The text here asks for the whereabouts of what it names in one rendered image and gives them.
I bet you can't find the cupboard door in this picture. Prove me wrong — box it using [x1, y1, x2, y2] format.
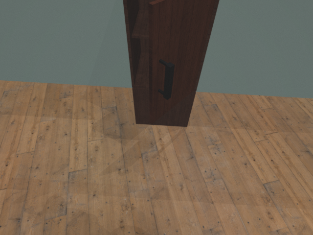
[148, 0, 215, 124]

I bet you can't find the handle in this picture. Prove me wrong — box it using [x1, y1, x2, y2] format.
[158, 59, 175, 100]

